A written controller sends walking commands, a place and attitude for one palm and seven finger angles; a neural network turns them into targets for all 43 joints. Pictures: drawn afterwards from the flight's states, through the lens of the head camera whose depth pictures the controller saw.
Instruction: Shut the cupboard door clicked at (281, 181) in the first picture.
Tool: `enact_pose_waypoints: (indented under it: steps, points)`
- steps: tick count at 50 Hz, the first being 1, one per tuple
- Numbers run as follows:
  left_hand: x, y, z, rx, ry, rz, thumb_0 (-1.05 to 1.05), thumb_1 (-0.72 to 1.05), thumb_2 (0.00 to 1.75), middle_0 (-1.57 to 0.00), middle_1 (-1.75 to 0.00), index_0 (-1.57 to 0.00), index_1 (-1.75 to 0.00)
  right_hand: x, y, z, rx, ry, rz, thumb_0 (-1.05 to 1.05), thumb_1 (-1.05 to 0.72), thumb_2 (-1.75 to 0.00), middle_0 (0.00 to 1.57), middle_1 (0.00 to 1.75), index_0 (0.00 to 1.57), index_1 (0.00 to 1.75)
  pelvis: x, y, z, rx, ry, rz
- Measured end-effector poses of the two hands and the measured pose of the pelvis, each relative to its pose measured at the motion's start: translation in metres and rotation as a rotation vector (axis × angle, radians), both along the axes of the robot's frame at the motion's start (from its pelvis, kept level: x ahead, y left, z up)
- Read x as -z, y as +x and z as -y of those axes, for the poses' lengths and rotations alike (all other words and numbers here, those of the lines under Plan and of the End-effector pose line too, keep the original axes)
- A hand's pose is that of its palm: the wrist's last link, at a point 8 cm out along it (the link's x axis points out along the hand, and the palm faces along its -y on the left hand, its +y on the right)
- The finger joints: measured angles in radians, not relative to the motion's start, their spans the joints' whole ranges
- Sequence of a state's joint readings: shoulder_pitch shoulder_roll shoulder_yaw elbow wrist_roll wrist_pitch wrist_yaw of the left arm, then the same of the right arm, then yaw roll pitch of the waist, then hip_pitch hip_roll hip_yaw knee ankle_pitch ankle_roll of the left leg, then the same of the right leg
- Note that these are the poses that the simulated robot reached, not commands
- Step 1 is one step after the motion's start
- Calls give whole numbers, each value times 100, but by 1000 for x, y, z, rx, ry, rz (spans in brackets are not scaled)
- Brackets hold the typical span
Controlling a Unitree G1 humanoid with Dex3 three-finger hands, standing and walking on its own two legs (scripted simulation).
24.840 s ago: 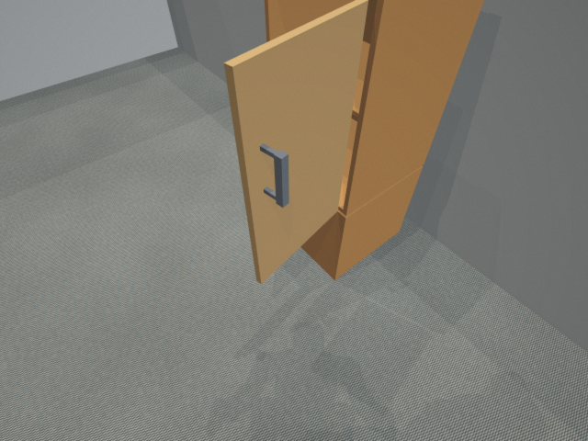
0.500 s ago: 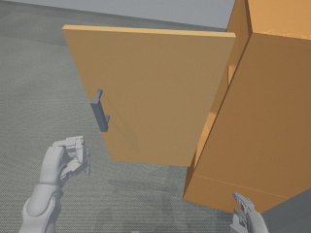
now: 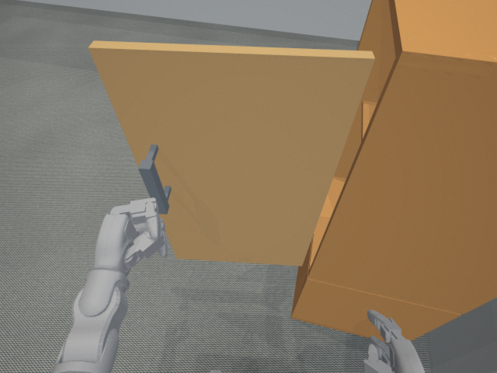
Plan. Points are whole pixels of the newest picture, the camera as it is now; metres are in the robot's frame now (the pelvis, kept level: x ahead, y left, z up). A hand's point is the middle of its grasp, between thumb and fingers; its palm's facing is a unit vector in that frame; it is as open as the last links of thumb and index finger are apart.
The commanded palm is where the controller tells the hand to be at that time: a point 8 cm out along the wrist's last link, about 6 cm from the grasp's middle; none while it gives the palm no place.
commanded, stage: bring the fist close to the handle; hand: left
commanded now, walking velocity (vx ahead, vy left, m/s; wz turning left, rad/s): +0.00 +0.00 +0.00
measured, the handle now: (158, 180) +0.41 +0.17 +0.07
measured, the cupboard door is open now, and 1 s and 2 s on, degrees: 100 96 74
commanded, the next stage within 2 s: push the door shut along its arc in 0.42 s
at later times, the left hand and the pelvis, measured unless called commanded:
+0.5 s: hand (160, 242) +0.30 +0.14 +0.07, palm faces -0.01 -1.00 -0.05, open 3.1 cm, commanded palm +0.28 +0.20 +0.07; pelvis +0.00 +0.00 +0.00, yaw +0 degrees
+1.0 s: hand (167, 205) +0.36 +0.15 +0.07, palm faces -0.12 -0.99 -0.05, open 3.1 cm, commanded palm +0.36 +0.19 +0.07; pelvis +0.00 +0.01 +0.00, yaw +0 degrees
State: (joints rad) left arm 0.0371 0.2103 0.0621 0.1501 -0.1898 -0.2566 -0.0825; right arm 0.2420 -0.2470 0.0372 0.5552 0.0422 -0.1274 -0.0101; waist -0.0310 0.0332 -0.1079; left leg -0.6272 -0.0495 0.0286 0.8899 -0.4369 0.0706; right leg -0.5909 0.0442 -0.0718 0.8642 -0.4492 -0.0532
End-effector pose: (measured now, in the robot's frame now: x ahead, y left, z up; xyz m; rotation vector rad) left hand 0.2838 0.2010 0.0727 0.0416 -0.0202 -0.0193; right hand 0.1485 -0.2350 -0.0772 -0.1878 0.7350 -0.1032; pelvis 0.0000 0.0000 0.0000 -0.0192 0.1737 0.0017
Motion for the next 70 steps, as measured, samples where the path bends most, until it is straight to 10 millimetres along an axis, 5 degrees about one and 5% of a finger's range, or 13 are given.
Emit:
enact_pose_waypoints:
  steps: [7, 21, 28, 39, 54, 70]
  points:
    - [0, 12, 4, 1, -5, -7, 2, 90, 90, -130, -150, -130, -150, 2, -6, -1, 14, 10, -27, 1, -90, -89, 20, 30, 20, 30, -1, 0, -1, 7, 2, 1]
    - [-1, -11, 5, -9, 1, 11, 2, 90, 90, -130, -150, -131, -150, 0, -11, 3, 15, 1, -35, 1, -91, -89, 20, 30, 20, 30, -2, -2, -2, 6, 2, 16]
    - [1, -4, -1, -13, 7, 5, 2, 90, 90, -130, -150, -131, -150, 0, -7, 1, 7, -1, -21, 1, -91, -89, 20, 30, 20, 30, -1, -7, -2, -1, -1, 19]
    - [1, 44, 2, 62, 12, -23, 2, 90, 90, -131, -150, -131, -150, 4, -20, 3, 29, -9, -70, 1, -91, -89, 20, 30, 20, 30, -2, -8, -2, -1, -1, 3]
    - [1, 75, -4, 123, 13, -27, 2, 89, 90, -132, -150, -132, -150, 14, -62, 14, 90, -35, -211, 1, -91, -89, 20, 30, 20, 30, -3, -7, -8, 0, -3, -12]
    - [2, 132, 4, 214, -8, -70, 2, 90, 90, -130, -150, -133, -150, 22, -93, 9, 120, -56, -310, 1, -91, -89, 20, 30, 20, 30, 3, -14, -17, -8, -15, -63]
